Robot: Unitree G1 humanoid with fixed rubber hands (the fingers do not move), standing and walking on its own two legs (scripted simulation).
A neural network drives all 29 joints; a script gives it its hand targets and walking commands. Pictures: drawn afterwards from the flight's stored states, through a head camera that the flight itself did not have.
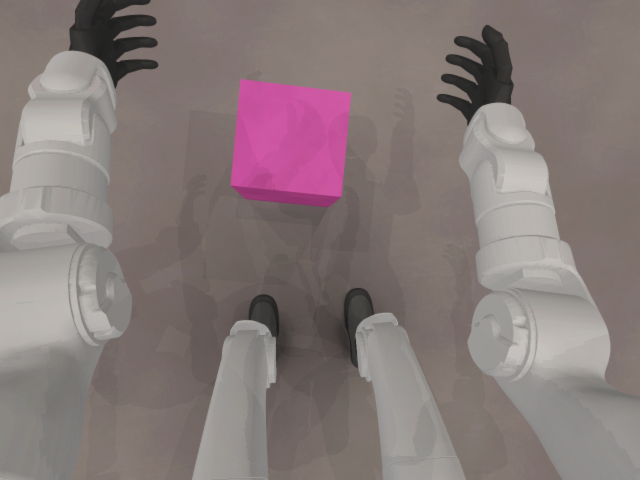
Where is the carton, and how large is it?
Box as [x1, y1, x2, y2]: [231, 79, 350, 206]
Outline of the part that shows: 240,79 231,185 245,198 320,206 330,205 341,196 350,93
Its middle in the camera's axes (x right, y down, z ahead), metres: -0.06 -0.19 +0.85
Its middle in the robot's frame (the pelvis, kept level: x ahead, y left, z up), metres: +0.55 +0.02 -0.55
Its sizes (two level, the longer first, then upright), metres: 0.210 0.200 0.250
